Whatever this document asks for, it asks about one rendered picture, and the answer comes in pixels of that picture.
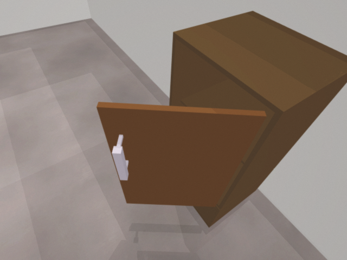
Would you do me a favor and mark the cupboard door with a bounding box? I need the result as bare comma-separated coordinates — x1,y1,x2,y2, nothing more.
97,102,266,207

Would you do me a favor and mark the handle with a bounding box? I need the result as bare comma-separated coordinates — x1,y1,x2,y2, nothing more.
112,135,128,180

